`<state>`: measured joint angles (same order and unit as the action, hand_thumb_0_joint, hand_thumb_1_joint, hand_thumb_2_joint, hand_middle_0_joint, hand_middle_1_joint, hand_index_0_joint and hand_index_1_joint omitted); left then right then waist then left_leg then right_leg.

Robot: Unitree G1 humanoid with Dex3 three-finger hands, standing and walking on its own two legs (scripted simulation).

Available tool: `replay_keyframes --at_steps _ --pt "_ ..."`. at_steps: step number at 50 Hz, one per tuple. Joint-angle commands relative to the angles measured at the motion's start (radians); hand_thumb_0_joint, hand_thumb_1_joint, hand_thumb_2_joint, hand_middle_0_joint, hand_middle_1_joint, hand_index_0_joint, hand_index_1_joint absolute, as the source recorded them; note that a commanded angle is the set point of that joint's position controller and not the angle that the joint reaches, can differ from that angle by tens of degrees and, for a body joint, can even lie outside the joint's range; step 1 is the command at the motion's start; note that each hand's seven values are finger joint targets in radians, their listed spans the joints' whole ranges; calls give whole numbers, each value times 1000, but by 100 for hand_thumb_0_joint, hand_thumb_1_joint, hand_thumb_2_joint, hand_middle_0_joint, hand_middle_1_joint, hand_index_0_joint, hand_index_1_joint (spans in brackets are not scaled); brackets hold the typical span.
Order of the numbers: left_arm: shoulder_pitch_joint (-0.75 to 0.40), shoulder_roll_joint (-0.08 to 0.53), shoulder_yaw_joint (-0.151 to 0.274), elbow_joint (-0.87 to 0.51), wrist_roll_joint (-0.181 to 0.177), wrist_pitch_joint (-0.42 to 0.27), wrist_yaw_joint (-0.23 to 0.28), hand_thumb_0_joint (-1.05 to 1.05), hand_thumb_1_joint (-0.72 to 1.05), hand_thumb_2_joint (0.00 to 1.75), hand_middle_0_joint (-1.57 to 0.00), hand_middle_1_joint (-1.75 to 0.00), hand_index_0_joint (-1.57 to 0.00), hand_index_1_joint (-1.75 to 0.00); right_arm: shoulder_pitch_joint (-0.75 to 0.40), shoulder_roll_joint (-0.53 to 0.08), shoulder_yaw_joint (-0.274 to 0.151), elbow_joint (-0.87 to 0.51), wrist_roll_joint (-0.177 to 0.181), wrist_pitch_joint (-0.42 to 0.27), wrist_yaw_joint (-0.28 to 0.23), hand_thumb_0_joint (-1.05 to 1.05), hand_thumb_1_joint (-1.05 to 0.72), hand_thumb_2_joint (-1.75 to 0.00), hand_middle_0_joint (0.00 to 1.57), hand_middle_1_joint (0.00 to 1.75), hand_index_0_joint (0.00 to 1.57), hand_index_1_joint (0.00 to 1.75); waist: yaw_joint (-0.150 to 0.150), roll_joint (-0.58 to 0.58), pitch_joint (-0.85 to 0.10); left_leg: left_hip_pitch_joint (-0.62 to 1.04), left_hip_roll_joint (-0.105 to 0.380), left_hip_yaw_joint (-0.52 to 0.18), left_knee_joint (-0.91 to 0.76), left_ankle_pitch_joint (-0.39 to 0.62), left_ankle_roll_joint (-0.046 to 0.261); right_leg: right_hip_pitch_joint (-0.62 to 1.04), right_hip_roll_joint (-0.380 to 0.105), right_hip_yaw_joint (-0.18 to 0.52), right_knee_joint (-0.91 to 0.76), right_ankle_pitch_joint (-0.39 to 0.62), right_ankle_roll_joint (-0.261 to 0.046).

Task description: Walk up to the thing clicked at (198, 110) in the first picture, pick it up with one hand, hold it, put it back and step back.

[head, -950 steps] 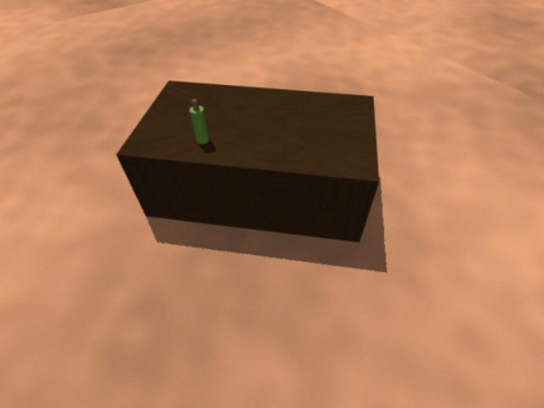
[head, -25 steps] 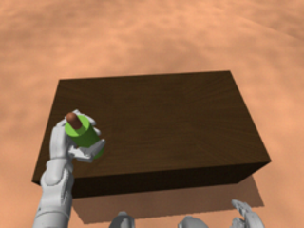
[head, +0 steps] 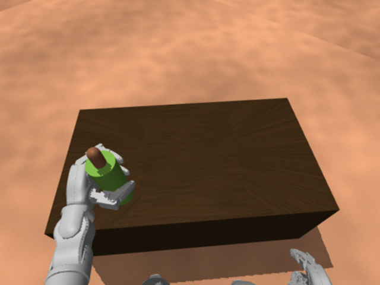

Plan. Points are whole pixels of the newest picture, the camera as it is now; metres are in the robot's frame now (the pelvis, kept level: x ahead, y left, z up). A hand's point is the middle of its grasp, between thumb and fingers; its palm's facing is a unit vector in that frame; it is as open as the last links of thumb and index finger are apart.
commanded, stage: hold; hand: left
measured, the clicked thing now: (109, 175) +0.33 +0.17 +0.06
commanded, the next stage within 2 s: none
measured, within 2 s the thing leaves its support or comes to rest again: neither
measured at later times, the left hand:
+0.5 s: hand (112, 180) +0.32 +0.16 +0.06, palm faces +0.02 -1.00 +0.00, open 8.1 cm
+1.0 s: hand (113, 177) +0.32 +0.16 +0.06, palm faces +0.01 -1.00 +0.00, open 8.1 cm
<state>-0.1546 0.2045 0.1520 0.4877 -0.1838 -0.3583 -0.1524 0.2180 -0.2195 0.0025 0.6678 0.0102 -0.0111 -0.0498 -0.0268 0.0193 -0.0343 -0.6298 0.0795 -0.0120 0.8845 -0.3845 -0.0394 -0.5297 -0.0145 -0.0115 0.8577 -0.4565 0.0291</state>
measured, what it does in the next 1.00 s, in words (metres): stands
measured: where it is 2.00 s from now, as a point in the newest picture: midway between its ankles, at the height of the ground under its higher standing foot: outside the picture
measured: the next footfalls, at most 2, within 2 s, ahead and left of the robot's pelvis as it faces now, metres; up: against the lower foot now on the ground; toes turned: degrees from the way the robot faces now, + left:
none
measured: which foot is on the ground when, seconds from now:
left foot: down 0.00-1.00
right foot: down 0.00-1.00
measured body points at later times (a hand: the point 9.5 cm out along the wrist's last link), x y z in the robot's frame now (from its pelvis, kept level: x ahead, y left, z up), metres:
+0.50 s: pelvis +0.00 +0.00 +0.01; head +0.04 +0.00 +0.46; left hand +0.31 +0.22 +0.06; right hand +0.13 -0.25 -0.10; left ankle +0.03 +0.14 -0.70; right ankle -0.01 -0.14 -0.70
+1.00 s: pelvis +0.00 +0.00 +0.01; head +0.04 +0.00 +0.46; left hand +0.32 +0.22 +0.06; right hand +0.13 -0.25 -0.10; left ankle +0.03 +0.14 -0.70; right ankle -0.01 -0.14 -0.70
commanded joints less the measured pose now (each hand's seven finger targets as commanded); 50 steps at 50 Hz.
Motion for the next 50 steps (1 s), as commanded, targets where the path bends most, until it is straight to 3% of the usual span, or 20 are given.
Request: replay_keyframes --at_steps 1,7,8,12,14,15,24,26,29,30,31,33,34,36,40,42,43,44,47,50 --pt "-313 142 74 -277 -34 -100 5 0 34 133 -133 -150 -135 -149 -15 -129 -48 -122 -6 -38 -9 0 -90 -90 20 30 20 30 -4 11 -312 239 -49 27 -114 232 41 71 26 -16 -141 328 -23" --pt "-332 164 76 -332 -36 -106 -2 0 33 134 -134 -152 -137 -151 -24 -129 -48 -127 -3 -43 -9 0 -90 -90 20 30 20 30 4 51 -335 283 -47 23 -126 254 38 78 27 -19 -144 333 -26" --pt "-331 133 53 -303 -39 -102 -5 0 33 133 -135 -151 -137 -150 -28 -133 -50 -130 -2 -44 -9 0 -90 -90 20 30 20 30 -11 25 -309 278 -45 20 -131 238 37 68 29 -22 -144 318 -26" --pt "-291 121 55 -286 -42 -93 0 0 34 134 -134 -152 -136 -151 -31 -138 -52 -131 1 -46 -9 0 -90 -90 20 30 20 30 -3 -6 -288 265 -47 21 -152 196 38 79 30 -25 -163 282 -28" --pt "-363 157 66 -365 -42 -107 0 0 31 133 -134 -152 -136 -151 -34 -131 -49 -127 1 -50 -8 0 -90 -90 20 30 20 30 3 61 -309 289 -50 26 -152 197 33 69 26 -19 -165 279 -30" --pt "-307 154 71 -299 -37 -97 1 0 33 133 -134 -151 -136 -150 -37 -129 -47 -129 1 -50 -11 0 -90 -90 20 30 20 30 2 28 -283 270 -51 26 -153 195 35 83 26 -21 -168 279 -28" --pt "-338 126 42 -333 -43 -90 -7 0 35 134 -133 -151 -136 -150 -37 -126 -44 -120 2 -56 -15 0 -89 -90 20 30 20 30 -2 11 -285 287 -54 31 -157 228 41 102 21 -16 -182 326 -22" --pt "-339 140 61 -290 -40 -92 -8 0 33 135 -133 -151 -135 -151 -40 -132 -47 -118 4 -54 -16 0 -90 -90 20 30 20 30 -4 -5 -250 275 -52 28 -167 199 41 84 22 -18 -187 291 -24" --pt "-345 138 52 -324 -38 -100 -13 0 36 135 -133 -151 -136 -150 -41 -128 -47 -124 0 -55 -12 0 -90 -90 20 30 20 30 9 30 -309 303 -53 31 -162 232 38 103 22 -17 -182 317 -27" --pt "-340 133 59 -273 -41 -96 -14 0 35 136 -134 -153 -136 -152 -23 -134 -51 -114 -1 -56 -14 0 -90 -90 20 30 20 30 -10 12 -299 309 -51 28 -157 242 42 90 22 -17 -179 328 -23" --pt "-334 132 54 -288 -42 -97 -15 0 36 137 -134 -153 -137 -153 -35 -134 -49 -121 1 -57 -12 0 -89 -90 20 30 20 30 1 24 -277 298 -50 26 -171 223 37 92 24 -22 -180 306 -29" --pt "-357 167 85 -314 -41 -107 -11 0 35 136 -134 -152 -136 -151 -39 -129 -48 -120 1 -55 -11 0 -90 -90 20 30 20 30 11 28 -306 299 -54 29 -160 241 37 108 23 -18 -181 322 -27" --pt "-301 135 74 -244 -44 -98 -14 0 35 136 -134 -153 -137 -152 -30 -130 -48 -117 1 -58 -12 0 -90 -90 20 30 20 30 4 -2 -294 296 -52 27 -160 244 40 114 23 -20 -180 326 -24" --pt "-342 147 63 -318 -43 -112 -19 0 34 137 -135 -154 -137 -154 -37 -130 -48 -120 1 -59 -10 0 -90 -90 20 30 20 30 5 37 -328 327 -51 28 -157 266 39 108 23 -17 -176 344 -25" --pt "-323 140 60 -290 -43 -102 -19 0 34 137 -134 -152 -136 -152 -20 -134 -51 -111 0 -58 -8 0 -90 -90 20 30 20 30 5 21 -316 319 -47 23 -151 318 40 111 27 -23 -171 385 -25" --pt "-370 127 41 -292 -45 -105 -20 0 34 136 -134 -153 -136 -152 -28 -136 -50 -115 1 -59 -10 0 -90 -90 20 30 20 30 -11 3 -284 307 -50 29 -156 271 44 99 22 -15 -184 360 -21" --pt "-379 146 59 -294 -43 -108 -18 0 34 137 -134 -153 -136 -152 -17 -133 -50 -107 -2 -60 -9 0 -90 -90 20 30 20 30 -7 17 -304 307 -49 26 -155 270 44 102 22 -16 -181 356 -23" --pt "-362 152 63 -307 -41 -105 -16 0 34 136 -134 -152 -136 -152 -24 -132 -50 -113 -1 -59 -10 0 -90 -90 20 30 20 30 5 24 -327 317 -52 30 -152 287 43 112 21 -14 -183 375 -22" --pt "-336 118 38 -274 -41 -96 -17 0 38 136 -133 -151 -135 -151 -25 -134 -49 -116 0 -58 -12 0 -90 -90 20 30 20 30 -7 2 -288 311 -51 28 -166 254 42 99 23 -18 -188 341 -24" --pt "-354 147 73 -256 -42 -100 -12 0 36 134 -133 -151 -135 -150 -29 -131 -49 -114 -1 -59 -11 0 -90 -90 20 30 20 30 2 4 -282 296 -51 26 -168 229 41 109 23 -21 -190 310 -25"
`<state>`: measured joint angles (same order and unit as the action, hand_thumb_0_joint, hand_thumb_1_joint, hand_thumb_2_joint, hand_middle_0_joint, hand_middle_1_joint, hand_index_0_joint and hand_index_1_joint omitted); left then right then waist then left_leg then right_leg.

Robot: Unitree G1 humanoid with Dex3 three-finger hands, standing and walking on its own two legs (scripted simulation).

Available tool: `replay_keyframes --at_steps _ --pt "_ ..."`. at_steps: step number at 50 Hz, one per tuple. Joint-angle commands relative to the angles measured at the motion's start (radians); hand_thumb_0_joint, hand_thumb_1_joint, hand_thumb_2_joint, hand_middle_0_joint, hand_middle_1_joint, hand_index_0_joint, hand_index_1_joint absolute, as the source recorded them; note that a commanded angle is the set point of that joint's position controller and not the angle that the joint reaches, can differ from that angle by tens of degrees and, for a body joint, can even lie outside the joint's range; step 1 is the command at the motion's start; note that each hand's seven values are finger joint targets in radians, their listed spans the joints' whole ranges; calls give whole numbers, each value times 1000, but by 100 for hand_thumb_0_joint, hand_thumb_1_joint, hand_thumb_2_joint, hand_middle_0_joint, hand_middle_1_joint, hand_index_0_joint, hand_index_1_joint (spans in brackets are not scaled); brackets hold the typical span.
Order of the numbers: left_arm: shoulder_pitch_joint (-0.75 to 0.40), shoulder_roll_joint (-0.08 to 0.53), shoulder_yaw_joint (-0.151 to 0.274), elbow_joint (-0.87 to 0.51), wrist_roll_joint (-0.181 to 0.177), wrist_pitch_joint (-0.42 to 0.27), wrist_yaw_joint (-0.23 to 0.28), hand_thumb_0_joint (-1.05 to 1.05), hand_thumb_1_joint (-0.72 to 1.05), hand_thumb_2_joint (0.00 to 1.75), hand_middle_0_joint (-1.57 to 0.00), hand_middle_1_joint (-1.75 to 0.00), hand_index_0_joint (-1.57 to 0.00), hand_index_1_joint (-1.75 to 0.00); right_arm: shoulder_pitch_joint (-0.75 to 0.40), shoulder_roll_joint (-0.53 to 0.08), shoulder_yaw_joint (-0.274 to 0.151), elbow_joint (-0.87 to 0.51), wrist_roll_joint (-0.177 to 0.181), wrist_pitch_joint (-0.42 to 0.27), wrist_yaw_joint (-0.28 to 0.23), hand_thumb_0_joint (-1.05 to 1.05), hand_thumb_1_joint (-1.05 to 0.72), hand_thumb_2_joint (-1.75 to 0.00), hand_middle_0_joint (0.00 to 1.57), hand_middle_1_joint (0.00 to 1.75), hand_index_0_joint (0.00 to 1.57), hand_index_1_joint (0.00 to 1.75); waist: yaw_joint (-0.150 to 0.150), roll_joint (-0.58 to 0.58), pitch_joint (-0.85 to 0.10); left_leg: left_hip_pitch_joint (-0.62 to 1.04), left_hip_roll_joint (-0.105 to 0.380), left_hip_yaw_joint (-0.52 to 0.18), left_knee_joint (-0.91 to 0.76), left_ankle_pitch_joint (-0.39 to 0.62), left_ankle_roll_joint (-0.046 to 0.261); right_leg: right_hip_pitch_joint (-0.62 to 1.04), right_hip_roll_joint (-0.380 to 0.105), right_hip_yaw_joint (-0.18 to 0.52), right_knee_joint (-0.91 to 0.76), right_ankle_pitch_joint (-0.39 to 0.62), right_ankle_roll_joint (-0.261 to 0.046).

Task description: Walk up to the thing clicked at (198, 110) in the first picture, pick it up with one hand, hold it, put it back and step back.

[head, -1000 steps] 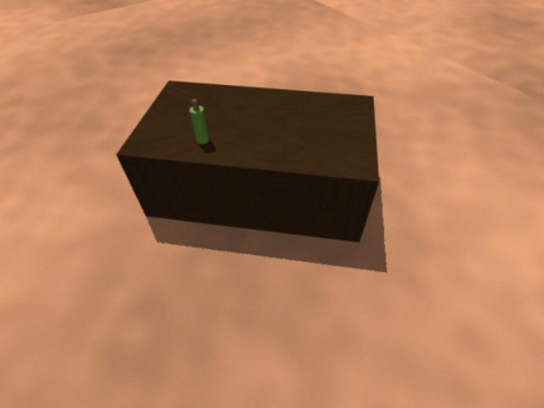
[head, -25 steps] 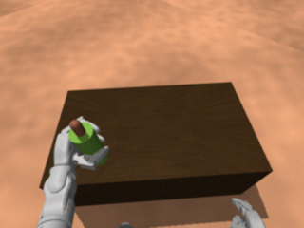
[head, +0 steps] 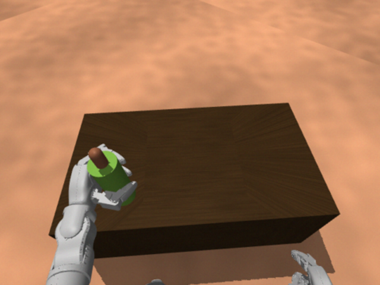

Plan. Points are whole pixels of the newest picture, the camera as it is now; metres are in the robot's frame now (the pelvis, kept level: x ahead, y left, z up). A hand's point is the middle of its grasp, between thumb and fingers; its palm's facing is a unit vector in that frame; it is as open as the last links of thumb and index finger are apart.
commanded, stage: hold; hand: left
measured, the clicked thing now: (111, 176) +0.32 +0.17 +0.07
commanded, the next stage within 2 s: crouch in 1.26 s
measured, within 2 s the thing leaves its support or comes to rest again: neither
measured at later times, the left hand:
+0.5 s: hand (113, 179) +0.33 +0.17 +0.05, palm faces +0.01 -1.00 +0.00, open 8.1 cm
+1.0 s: hand (113, 177) +0.33 +0.17 +0.05, palm faces +0.01 -1.00 +0.00, open 8.1 cm
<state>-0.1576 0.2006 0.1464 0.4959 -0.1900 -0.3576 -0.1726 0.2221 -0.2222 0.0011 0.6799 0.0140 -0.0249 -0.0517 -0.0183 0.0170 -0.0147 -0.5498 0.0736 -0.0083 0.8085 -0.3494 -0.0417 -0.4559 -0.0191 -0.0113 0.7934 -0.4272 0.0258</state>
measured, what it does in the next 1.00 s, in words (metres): stands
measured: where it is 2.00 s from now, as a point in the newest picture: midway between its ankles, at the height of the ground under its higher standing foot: outside the picture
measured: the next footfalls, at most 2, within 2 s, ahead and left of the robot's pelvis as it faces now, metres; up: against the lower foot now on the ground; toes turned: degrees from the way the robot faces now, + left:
none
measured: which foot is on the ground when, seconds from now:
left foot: down 0.00-1.00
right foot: down 0.00-1.00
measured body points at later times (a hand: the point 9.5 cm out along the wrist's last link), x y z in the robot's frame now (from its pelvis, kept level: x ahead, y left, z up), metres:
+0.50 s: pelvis +0.00 +0.00 +0.00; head +0.03 +0.01 +0.45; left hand +0.32 +0.22 +0.05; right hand +0.13 -0.24 -0.11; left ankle +0.04 +0.14 -0.70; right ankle -0.01 -0.14 -0.70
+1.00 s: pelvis +0.01 +0.00 +0.00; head +0.05 +0.01 +0.45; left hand +0.32 +0.22 +0.05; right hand +0.14 -0.24 -0.11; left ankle +0.04 +0.14 -0.70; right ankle -0.01 -0.14 -0.70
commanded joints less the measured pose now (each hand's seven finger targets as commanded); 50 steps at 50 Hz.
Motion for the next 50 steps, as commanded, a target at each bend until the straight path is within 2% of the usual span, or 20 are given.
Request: replay_keyframes --at_steps 1,3,7,8,9,12,14,15,18,19,26,27,30,36,40,44,45,47,48,50 --pt "-328 171 100 -282 -35 -101 11 0 36 135 -133 -152 -136 -151 -28 -128 -49 -125 -3 -43 -10 0 -90 -90 20 30 20 30 7 11 -337 219 -49 28 -88 221 46 66 24 -17 -127 317 -19" --pt "-331 141 65 -263 -30 -101 7 0 34 137 -134 -154 -137 -153 -33 -127 -47 -130 -4 -41 -10 0 -90 -90 20 30 20 30 -10 -3 -307 212 -48 28 -89 223 47 48 26 -17 -125 323 -18" --pt "-310 141 75 -246 -35 -98 3 0 36 137 -135 -153 -137 -153 -32 -134 -53 -127 -1 -40 -10 0 -90 -90 20 30 20 30 -7 -11 -297 215 -45 24 -99 198 45 34 28 -22 -129 287 -22" --pt "-358 144 63 -320 -36 -109 4 0 34 136 -135 -153 -137 -153 -38 -129 -50 -132 -1 -39 -7 0 -90 -90 20 30 20 30 0 23 -312 219 -47 27 -100 194 42 37 27 -20 -129 285 -24" --pt "-325 140 75 -253 -36 -106 6 0 33 136 -134 -153 -136 -152 -40 -132 -50 -131 -3 -42 -7 0 -90 -90 20 30 20 30 -6 5 -288 211 -45 25 -101 178 42 20 29 -22 -126 266 -25" --pt "-332 132 56 -301 -35 -110 11 0 33 136 -134 -153 -136 -152 -38 -125 -46 -136 -1 -43 -9 0 -90 -90 20 30 20 30 -4 8 -306 216 -49 29 -98 193 43 46 27 -19 -131 287 -23" --pt "-357 171 80 -338 -30 -112 15 0 35 135 -133 -151 -135 -150 -35 -128 -47 -133 -4 -45 -12 0 -90 -90 20 30 20 30 -2 24 -348 226 -51 32 -87 220 43 59 25 -13 -131 318 -21" --pt "-352 142 54 -328 -29 -111 14 0 34 135 -133 -151 -135 -151 -36 -123 -45 -133 -4 -46 -12 0 -91 -90 20 30 20 30 -11 13 -325 233 -49 30 -92 212 44 53 26 -16 -132 309 -20" --pt "-376 149 51 -349 -27 -107 19 0 33 134 -132 -151 -134 -150 -37 -128 -47 -129 -1 -46 -14 0 -90 -90 20 30 20 30 -15 53 -318 252 -46 26 -105 191 38 24 29 -20 -134 277 -26" --pt "-335 150 74 -286 -31 -96 23 0 34 135 -132 -151 -134 -151 -25 -134 -50 -121 -2 -47 -16 0 -90 -90 20 30 20 30 -16 -3 -318 244 -41 18 -102 204 43 43 31 -26 -131 287 -22" --pt "-352 144 62 -245 -26 -96 8 0 35 137 -134 -153 -136 -153 -41 -133 -50 -125 -2 -48 -10 0 -89 -90 20 30 20 30 -6 28 -263 212 -45 25 -114 156 38 10 28 -24 -137 243 -29" --pt "-375 166 78 -282 -28 -104 5 0 35 137 -134 -153 -136 -153 -39 -133 -51 -126 -3 -47 -11 0 -90 -90 20 30 20 30 -3 25 -307 226 -45 22 -110 160 40 24 27 -23 -137 246 -28" --pt "-345 148 60 -329 -35 -107 2 0 32 135 -132 -152 -134 -151 -40 -128 -49 -135 -1 -52 -8 0 -90 -90 20 30 20 30 10 36 -344 237 -48 26 -102 204 37 58 28 -23 -131 286 -28" --pt "-348 149 69 -302 -34 -99 19 0 31 135 -132 -151 -134 -151 -32 -132 -49 -130 0 -53 -10 0 -91 -90 20 30 20 30 -14 9 -306 240 -42 18 -102 217 41 33 32 -27 -129 295 -23" --pt "-339 155 72 -346 -30 -99 26 0 30 135 -131 -151 -133 -151 -37 -128 -49 -131 0 -54 -10 0 -91 -90 20 30 20 30 2 41 -325 255 -43 19 -109 210 36 49 31 -27 -133 282 -26" --pt "-306 144 63 -305 -33 -88 18 0 31 135 -131 -151 -133 -150 -25 -131 -50 -123 0 -53 -12 0 -90 -90 20 30 20 30 -7 8 -327 251 -44 24 -92 269 45 60 28 -22 -134 352 -19" --pt "-319 119 35 -317 -35 -88 14 0 30 135 -131 -151 -133 -150 -22 -129 -48 -122 -1 -52 -12 0 -90 -90 20 30 20 30 -12 5 -313 247 -42 22 -94 269 44 58 29 -24 -130 354 -20" --pt "-318 142 63 -289 -31 -89 15 0 33 135 -131 -150 -132 -150 -28 -130 -50 -120 -1 -51 -10 0 -90 -90 20 30 20 30 -9 3 -291 229 -44 25 -94 250 44 44 27 -21 -134 339 -21" --pt "-320 122 38 -294 -31 -89 8 0 31 135 -131 -150 -133 -150 -21 -125 -49 -117 -3 -52 -9 0 -90 -90 20 30 20 30 -12 4 -311 240 -43 23 -89 260 46 51 27 -23 -131 347 -20" --pt "-321 127 43 -308 -32 -93 5 0 33 136 -132 -151 -134 -151 -22 -125 -49 -122 -2 -52 -8 0 -90 -90 20 30 20 30 -13 8 -325 255 -45 24 -90 271 46 55 26 -22 -132 359 -18"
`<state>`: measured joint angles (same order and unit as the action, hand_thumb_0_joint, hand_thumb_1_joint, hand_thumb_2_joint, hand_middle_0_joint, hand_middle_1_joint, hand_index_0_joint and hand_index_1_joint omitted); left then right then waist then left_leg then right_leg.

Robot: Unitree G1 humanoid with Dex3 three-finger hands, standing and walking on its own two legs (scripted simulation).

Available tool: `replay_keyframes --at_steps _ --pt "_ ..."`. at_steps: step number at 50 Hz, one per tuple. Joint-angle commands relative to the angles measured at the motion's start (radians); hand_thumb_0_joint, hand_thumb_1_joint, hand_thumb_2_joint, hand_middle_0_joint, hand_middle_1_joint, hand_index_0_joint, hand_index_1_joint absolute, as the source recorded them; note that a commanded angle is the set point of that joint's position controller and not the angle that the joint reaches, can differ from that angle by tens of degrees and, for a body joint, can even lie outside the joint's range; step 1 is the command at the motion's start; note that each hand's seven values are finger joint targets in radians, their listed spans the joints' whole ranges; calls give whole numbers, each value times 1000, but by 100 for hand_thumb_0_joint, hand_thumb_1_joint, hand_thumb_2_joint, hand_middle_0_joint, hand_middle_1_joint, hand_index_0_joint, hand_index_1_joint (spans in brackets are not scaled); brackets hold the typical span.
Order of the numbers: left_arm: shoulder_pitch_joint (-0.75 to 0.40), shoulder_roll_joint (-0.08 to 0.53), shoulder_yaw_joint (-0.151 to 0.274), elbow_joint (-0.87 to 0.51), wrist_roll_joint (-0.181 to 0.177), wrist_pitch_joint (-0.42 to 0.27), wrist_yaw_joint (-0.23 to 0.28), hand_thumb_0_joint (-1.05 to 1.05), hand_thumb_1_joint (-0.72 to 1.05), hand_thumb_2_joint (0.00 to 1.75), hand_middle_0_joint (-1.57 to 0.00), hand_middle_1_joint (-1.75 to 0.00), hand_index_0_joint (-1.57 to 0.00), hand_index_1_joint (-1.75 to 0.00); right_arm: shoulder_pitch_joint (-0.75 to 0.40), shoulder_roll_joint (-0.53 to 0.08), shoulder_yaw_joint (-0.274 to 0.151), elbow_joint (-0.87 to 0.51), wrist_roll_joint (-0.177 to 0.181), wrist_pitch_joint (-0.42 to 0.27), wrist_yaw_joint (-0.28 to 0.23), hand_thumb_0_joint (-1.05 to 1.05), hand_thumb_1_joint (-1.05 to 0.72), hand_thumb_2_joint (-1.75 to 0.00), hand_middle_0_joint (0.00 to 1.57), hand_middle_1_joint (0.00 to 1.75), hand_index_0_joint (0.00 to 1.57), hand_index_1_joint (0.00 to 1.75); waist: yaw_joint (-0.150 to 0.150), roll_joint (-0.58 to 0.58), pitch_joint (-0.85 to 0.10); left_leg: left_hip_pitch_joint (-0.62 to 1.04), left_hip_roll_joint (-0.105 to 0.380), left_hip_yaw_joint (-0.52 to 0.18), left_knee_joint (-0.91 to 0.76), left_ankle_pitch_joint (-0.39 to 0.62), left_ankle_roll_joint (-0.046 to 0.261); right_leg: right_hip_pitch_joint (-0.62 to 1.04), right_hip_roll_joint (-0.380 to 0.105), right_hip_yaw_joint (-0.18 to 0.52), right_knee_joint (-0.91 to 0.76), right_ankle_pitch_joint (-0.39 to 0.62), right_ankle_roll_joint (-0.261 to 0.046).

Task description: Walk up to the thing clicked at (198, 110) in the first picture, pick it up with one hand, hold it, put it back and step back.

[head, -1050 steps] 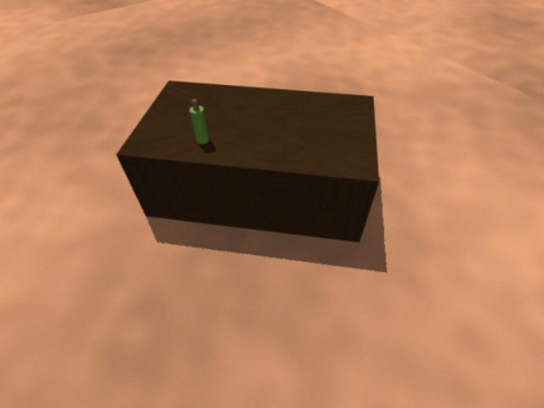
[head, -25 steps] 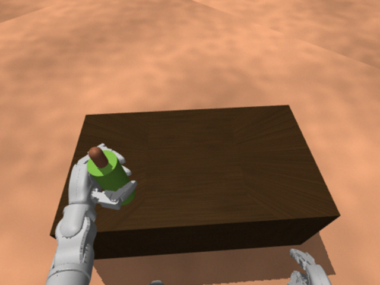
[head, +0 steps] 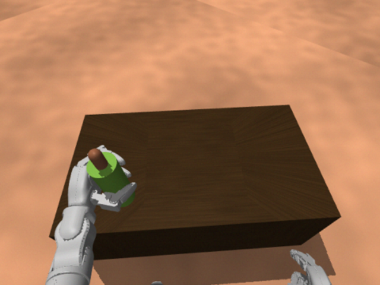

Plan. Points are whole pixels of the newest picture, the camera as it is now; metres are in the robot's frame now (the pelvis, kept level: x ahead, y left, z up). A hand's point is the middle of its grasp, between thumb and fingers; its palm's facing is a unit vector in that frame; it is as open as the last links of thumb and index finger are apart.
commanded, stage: hold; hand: left
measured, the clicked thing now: (110, 177) +0.32 +0.17 +0.07
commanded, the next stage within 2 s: crouch in 0.26 s
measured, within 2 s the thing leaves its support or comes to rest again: neither
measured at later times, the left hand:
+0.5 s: hand (116, 180) +0.33 +0.17 +0.04, palm faces +0.00 -1.00 +0.01, open 8.1 cm
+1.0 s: hand (129, 178) +0.41 +0.18 -0.09, palm faces +0.00 -1.00 -0.01, open 8.0 cm
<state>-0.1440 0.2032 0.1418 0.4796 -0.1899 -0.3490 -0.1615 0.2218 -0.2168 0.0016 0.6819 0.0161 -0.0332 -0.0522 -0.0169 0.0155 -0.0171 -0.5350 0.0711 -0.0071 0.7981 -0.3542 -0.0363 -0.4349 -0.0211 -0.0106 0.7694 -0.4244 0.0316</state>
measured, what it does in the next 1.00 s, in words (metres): lowers itself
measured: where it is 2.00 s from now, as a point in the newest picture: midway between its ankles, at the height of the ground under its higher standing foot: outside the picture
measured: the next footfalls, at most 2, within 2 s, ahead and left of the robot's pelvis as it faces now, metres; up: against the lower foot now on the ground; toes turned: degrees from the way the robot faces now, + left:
none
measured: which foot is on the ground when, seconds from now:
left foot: down 0.00-1.00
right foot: down 0.00-1.00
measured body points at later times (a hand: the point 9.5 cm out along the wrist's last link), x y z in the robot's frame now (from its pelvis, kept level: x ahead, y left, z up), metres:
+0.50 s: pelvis +0.00 +0.00 +0.00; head +0.04 +0.00 +0.45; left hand +0.32 +0.22 +0.04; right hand +0.13 -0.25 -0.11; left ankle +0.03 +0.14 -0.71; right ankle -0.02 -0.14 -0.71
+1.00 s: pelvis -0.03 +0.00 -0.10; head +0.11 +0.02 +0.33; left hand +0.40 +0.23 -0.09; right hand +0.02 -0.26 -0.22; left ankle +0.03 +0.14 -0.71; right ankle -0.02 -0.14 -0.71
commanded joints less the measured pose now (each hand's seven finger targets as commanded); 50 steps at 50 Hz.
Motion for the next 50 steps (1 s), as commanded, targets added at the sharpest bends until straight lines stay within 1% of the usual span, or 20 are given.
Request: replay_keyframes --at_steps 1,4,7,10,14,15,17,18,19,22,23,25,32,35,38,43,45,47,49,50 --pt "-355 146 61 -319 -30 -105 -3 0 34 135 -131 -151 -133 -151 -20 -130 -49 -120 -7 -45 -7 0 -90 -90 20 30 20 30 -9 33 -334 239 -44 25 -72 290 41 37 26 -20 -106 372 -23" --pt "-352 128 59 -274 -31 -103 0 0 33 134 -129 -149 -131 -149 -27 -133 -50 -120 -7 -42 -6 0 -90 -90 20 30 20 30 -12 22 -290 224 -40 22 -81 259 36 7 31 -24 -106 326 -29" --pt "-339 150 97 -265 -33 -109 7 0 33 135 -131 -151 -133 -151 -34 -132 -50 -124 -9 -43 -5 0 -90 -90 20 30 20 30 3 7 -295 197 -42 22 -83 222 39 23 29 -24 -107 298 -29" --pt "-354 140 63 -305 -28 -118 -2 0 33 134 -130 -151 -133 -150 -28 -134 -51 -131 -10 -39 -3 0 -90 -90 20 30 20 30 -5 55 -331 232 -40 20 -85 243 32 25 31 -26 -98 305 -33" --pt "-358 168 93 -306 -32 -117 -3 0 32 135 -131 -151 -133 -151 -20 -136 -52 -125 -7 -41 -3 0 -90 -90 20 30 20 30 -5 37 -343 236 -38 18 -75 285 37 38 31 -25 -93 349 -28" --pt "-348 146 69 -292 -31 -112 -6 0 28 134 -132 -151 -134 -150 -24 -133 -49 -124 -6 -40 -3 0 -91 -90 20 30 20 30 -6 44 -323 238 -37 18 -79 282 35 21 33 -26 -95 341 -30" --pt "-357 112 39 -299 -40 -107 -11 0 32 134 -132 -150 -134 -150 -23 -134 -50 -127 -6 -42 -4 0 -90 -90 20 30 20 30 -20 33 -317 238 -37 18 -79 265 35 15 33 -25 -102 331 -29" --pt "-352 122 54 -275 -41 -103 -9 0 40 142 -132 -151 -133 -151 -19 -141 -54 -123 -4 -45 -5 0 -88 -91 20 30 20 30 -21 5 -311 232 -36 18 -80 255 38 16 32 -26 -103 328 -27" --pt "-361 130 55 -282 -40 -104 -7 0 42 134 -131 -143 -133 -143 -17 -140 -53 -121 -4 -44 -5 0 -87 -90 20 30 20 30 -18 5 -308 222 -38 17 -81 248 40 20 30 -25 -105 325 -27" --pt "-360 117 61 -174 -38 -106 -14 0 43 126 -135 -142 -136 -141 -25 -140 -54 -113 -4 -45 -4 0 -87 -89 20 30 20 30 -29 -36 -248 181 -38 18 -82 179 44 -22 29 -24 -108 263 -27" --pt "-406 135 63 -201 -37 -118 -19 0 44 125 -134 -141 -135 -141 -19 -141 -57 -109 -5 -43 -3 0 -87 -89 20 30 20 30 -29 -11 -268 171 -41 21 -75 181 45 -21 26 -20 -106 271 -28" --pt "-401 158 87 -95 -22 -125 -29 0 42 124 -135 -141 -136 -141 -14 -147 -60 -98 -11 -42 0 0 -87 -89 20 30 20 30 -35 -31 -239 133 -37 16 -58 171 48 -65 28 -21 -82 260 -29" --pt "-601 199 140 68 -30 -252 -68 0 41 126 -136 -145 -137 -144 35 -154 -65 -73 -35 -51 22 0 -88 -90 20 30 20 30 -62 16 -318 -9 -35 5 109 128 50 -271 26 -4 69 206 -36" --pt "-713 272 173 93 -19 -311 -65 0 38 129 -139 -149 -141 -148 63 -161 -64 -82 -49 -54 30 0 -90 -90 20 30 20 30 -63 63 -445 -50 -37 -7 191 113 46 -352 28 -1 148 175 -41" --pt "-775 293 190 136 -21 -345 -70 0 31 130 -140 -151 -141 -151 78 -168 -56 -87 -56 -51 35 0 -91 -90 20 30 20 30 -72 108 -552 -65 -32 -21 259 125 44 -429 34 -14 223 165 -47" --pt "-841 305 194 230 -3 -352 -71 0 32 129 -140 -149 -141 -149 106 -186 -55 -69 -65 -44 36 0 -91 -90 20 30 20 30 -84 117 -651 -149 -23 -40 353 132 47 -537 42 -26 317 155 -53" --pt "-845 346 233 269 5 -346 -61 0 30 129 -141 -149 -142 -149 116 -186 -53 -62 -68 -36 39 0 -92 -90 20 30 20 30 -75 120 -674 -207 -25 -38 396 156 51 -541 44 -24 347 185 -52" --pt "-867 310 197 285 16 -336 -65 0 33 128 -141 -147 -141 -148 122 -191 -58 -55 -69 -31 43 0 -91 -90 20 30 20 30 -89 116 -682 -232 -23 -42 418 147 51 -584 47 -28 371 176 -55" --pt "-857 360 244 307 24 -333 -61 0 34 127 -141 -148 -142 -148 128 -200 -60 -47 -67 -22 47 0 -91 -90 20 30 20 30 -78 123 -677 -253 -18 -55 429 139 46 -629 48 -42 407 146 -60" --pt "-879 371 243 296 32 -331 -58 0 35 127 -141 -147 -141 -147 139 -198 -59 -40 -70 -18 49 0 -91 -90 20 30 20 30 -84 134 -701 -277 -20 -54 456 159 50 -631 47 -38 422 171 -59"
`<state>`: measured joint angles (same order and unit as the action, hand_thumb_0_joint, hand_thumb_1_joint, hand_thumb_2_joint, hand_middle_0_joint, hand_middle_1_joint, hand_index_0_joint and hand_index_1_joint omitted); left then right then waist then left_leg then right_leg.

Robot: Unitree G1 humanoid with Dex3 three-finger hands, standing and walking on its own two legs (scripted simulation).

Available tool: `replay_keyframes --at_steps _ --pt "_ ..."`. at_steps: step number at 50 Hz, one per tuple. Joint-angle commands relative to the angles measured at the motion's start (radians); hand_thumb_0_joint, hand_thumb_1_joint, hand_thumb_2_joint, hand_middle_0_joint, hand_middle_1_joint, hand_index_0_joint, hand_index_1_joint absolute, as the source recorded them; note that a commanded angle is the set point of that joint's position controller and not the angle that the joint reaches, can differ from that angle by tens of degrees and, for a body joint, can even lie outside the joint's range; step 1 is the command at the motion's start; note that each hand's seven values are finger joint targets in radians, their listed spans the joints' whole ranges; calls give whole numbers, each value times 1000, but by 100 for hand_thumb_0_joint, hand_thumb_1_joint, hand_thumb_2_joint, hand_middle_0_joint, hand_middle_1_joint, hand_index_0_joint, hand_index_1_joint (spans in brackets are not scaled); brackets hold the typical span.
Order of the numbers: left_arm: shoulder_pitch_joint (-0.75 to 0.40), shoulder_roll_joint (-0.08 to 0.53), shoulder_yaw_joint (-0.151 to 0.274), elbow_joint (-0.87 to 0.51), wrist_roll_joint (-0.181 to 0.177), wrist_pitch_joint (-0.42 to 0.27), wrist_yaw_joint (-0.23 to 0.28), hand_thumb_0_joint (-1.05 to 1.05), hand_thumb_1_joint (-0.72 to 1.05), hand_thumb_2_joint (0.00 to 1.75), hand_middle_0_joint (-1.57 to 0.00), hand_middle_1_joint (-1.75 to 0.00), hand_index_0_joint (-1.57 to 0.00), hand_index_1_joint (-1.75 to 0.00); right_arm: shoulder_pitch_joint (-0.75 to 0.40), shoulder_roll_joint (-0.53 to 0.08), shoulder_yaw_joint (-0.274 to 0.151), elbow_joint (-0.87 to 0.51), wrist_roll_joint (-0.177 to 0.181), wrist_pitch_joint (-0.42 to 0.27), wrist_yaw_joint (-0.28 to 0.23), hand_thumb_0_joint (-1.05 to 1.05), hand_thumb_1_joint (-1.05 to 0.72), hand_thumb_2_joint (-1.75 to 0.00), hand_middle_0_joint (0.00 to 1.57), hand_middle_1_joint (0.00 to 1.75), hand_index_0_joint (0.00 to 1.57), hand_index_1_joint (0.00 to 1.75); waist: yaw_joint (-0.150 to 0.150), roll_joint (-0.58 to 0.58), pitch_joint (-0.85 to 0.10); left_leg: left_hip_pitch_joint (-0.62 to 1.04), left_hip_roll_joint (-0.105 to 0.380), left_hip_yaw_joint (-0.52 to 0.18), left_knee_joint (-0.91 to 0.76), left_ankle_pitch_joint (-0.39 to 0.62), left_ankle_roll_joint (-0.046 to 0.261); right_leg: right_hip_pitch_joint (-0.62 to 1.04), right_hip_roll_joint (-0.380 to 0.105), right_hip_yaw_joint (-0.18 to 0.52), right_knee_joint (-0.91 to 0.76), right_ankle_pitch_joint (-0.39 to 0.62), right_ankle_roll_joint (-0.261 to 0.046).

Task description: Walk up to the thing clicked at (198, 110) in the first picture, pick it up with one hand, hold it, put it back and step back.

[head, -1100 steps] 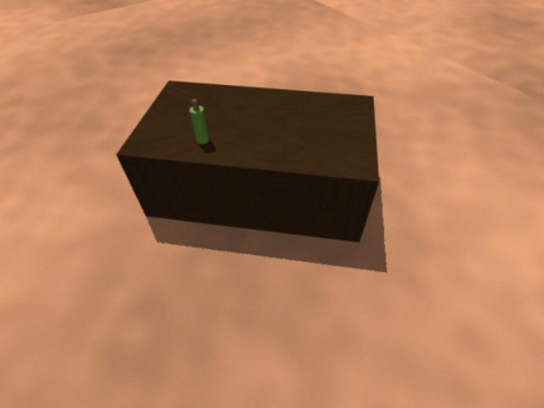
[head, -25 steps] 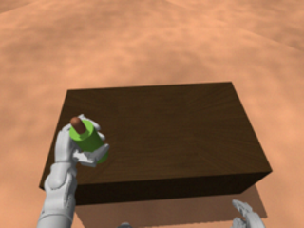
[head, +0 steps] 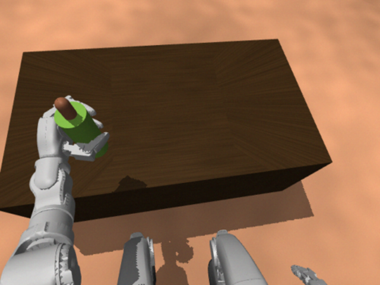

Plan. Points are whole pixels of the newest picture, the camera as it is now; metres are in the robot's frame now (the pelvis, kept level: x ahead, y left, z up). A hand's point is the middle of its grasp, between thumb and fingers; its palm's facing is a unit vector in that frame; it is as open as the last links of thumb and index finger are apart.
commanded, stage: crouch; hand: left
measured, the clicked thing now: (81, 128) +0.43 +0.19 +0.03
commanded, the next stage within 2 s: lower in 0.64 s
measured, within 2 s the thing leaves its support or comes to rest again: rests again in 1.56 s
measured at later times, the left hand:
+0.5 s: hand (96, 133) +0.47 +0.19 -0.06, palm faces +0.05 -1.00 -0.02, open 8.0 cm
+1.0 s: hand (103, 136) +0.49 +0.19 -0.12, palm faces +0.05 -1.00 -0.04, open 8.0 cm
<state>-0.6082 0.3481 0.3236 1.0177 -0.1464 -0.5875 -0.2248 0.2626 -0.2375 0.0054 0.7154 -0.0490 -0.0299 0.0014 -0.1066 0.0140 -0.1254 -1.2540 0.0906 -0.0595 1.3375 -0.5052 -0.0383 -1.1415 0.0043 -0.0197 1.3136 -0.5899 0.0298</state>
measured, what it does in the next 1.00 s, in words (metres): lowers itself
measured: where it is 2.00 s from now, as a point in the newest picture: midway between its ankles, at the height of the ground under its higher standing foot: outside the picture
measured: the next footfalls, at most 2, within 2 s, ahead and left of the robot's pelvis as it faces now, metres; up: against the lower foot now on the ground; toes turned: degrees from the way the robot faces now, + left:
none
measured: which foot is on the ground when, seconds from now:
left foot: down 0.00-1.00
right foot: down 0.00-1.00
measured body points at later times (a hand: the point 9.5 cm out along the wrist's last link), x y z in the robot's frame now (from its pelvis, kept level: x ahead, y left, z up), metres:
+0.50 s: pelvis -0.02 +0.00 -0.07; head +0.16 +0.04 +0.35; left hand +0.46 +0.25 -0.06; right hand +0.06 -0.26 -0.19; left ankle +0.06 +0.14 -0.61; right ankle +0.02 -0.14 -0.61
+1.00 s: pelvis -0.02 +0.00 -0.11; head +0.18 +0.03 +0.29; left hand +0.48 +0.25 -0.11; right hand +0.04 -0.27 -0.23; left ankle +0.06 +0.14 -0.61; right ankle +0.02 -0.14 -0.61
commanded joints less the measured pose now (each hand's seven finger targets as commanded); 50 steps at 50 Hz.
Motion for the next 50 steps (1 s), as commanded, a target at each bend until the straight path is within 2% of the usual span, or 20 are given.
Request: replay_keyframes --at_steps 1,3,4,5,8,11,13,14,15,22,25,26,30,31,33,36,43,45,47,50 --pt "-407 238 83 -229 -13 -92 10 0 37 126 -140 -146 -141 -146 100 -176 -60 -74 -4 -19 1 0 -91 -90 20 30 20 30 10 114 -604 421 -38 -1 -60 332 57 83 23 -30 -109 361 -54" --pt "-429 227 85 -232 -17 -91 10 0 36 127 -140 -147 -141 -147 105 -172 -58 -71 -4 -15 4 0 -91 -90 20 30 20 30 -11 87 -618 379 -38 0 -28 331 64 82 23 -25 -91 385 -47" --pt "-453 272 110 -258 -12 -93 16 0 35 127 -139 -146 -140 -146 101 -171 -55 -73 -3 -12 8 0 -91 -90 20 30 20 30 3 106 -616 355 -41 7 -26 303 65 81 23 -18 -91 364 -49" --pt "-453 253 102 -231 -9 -92 16 0 36 126 -139 -146 -140 -145 98 -168 -54 -69 -5 -8 10 0 -92 -90 20 30 20 30 -8 113 -600 353 -38 1 -22 284 61 46 24 -24 -73 337 -52" --pt "-501 290 120 -267 4 -98 31 0 36 127 -138 -145 -139 -145 93 -169 -55 -68 -6 -2 17 0 -91 -90 20 30 20 30 -5 130 -614 321 -34 -6 -5 218 58 -3 28 -26 -47 268 -58" --pt "-550 274 99 -276 10 -93 35 0 34 128 -137 -146 -138 -146 87 -168 -54 -73 -9 1 21 0 -92 -91 20 30 20 30 -27 162 -633 320 -30 -17 13 188 52 -60 30 -33 -15 232 -63" --pt "-543 280 93 -260 24 -84 36 0 35 128 -137 -146 -138 -146 95 -174 -55 -65 -10 4 23 0 -92 -91 20 30 20 30 -23 186 -652 336 -27 -23 26 218 48 -95 30 -38 6 241 -67" --pt "-555 257 79 -252 23 -79 30 0 35 128 -137 -146 -138 -145 101 -177 -57 -61 -10 7 23 0 -92 -91 20 30 20 30 -39 189 -662 352 -22 -36 38 248 46 -127 29 -45 26 254 -69" --pt "-583 282 84 -279 26 -77 33 0 34 127 -136 -145 -137 -145 103 -179 -56 -61 -12 6 24 0 -92 -91 20 30 20 30 -32 203 -682 354 -24 -33 46 262 46 -124 30 -43 28 260 -69" --pt "-625 289 87 -257 24 -49 45 0 29 129 -137 -146 -138 -147 96 -175 -46 -61 -12 14 28 0 -92 -91 20 30 20 30 -41 192 -682 282 -25 -30 94 215 51 -155 30 -39 56 240 -67" --pt "-617 316 95 -237 39 -39 52 0 32 129 -136 -145 -136 -145 89 -179 -45 -63 -13 21 27 0 -92 -91 20 30 20 30 -28 210 -666 268 -24 -33 104 199 49 -191 31 -39 75 217 -69" --pt "-641 323 101 -242 42 -37 56 0 31 129 -137 -145 -137 -145 99 -178 -46 -64 -14 24 26 0 -92 -91 20 30 20 30 -40 192 -686 242 -27 -25 118 206 55 -167 32 -34 69 238 -65" --pt "-643 326 105 -243 32 -30 55 0 28 129 -136 -146 -137 -146 84 -177 -42 -71 -11 24 25 0 -92 -91 20 30 20 30 -41 181 -678 198 -27 -21 131 153 56 -174 32 -28 78 203 -64" --pt "-655 355 113 -254 41 -30 56 0 30 130 -136 -146 -137 -146 88 -180 -44 -71 -13 25 23 0 -92 -91 20 30 20 30 -41 196 -690 194 -27 -19 141 160 56 -170 33 -27 86 210 -63" --pt "-640 345 108 -239 51 -23 57 0 32 129 -135 -144 -135 -144 94 -180 -43 -71 -14 29 24 0 -92 -91 20 30 20 30 -37 197 -697 195 -26 -21 154 200 58 -182 32 -31 102 240 -64" --pt "-648 342 114 -259 36 -20 52 0 31 129 -134 -143 -134 -144 98 -181 -40 -73 -12 32 26 0 -92 -91 20 30 20 30 -37 192 -745 210 -25 -20 181 269 61 -171 33 -29 117 296 -60" --pt "-632 336 117 -182 49 -19 53 0 26 128 -138 -147 -139 -147 86 -183 -39 -72 -12 38 26 0 -92 -91 20 30 20 30 -52 162 -636 97 -24 -34 197 126 59 -278 37 -40 156 172 -67" --pt "-638 367 131 -195 53 -24 50 0 30 128 -138 -147 -139 -147 94 -184 -36 -74 -17 38 27 0 -92 -90 20 30 20 30 -46 163 -688 59 -28 -14 243 173 68 -238 37 -24 165 228 -59" --pt "-637 358 123 -193 53 -29 41 0 34 128 -137 -146 -138 -146 104 -187 -34 -73 -20 36 30 0 -92 -91 20 30 20 30 -53 160 -721 69 -26 -14 278 242 73 -241 38 -24 193 292 -56" --pt "-658 383 137 -210 56 -36 32 0 33 131 -139 -148 -140 -148 100 -189 -32 -72 -23 41 34 0 -92 -91 20 30 20 30 -41 211 -739 94 -22 -26 286 243 63 -305 39 -34 231 257 -64"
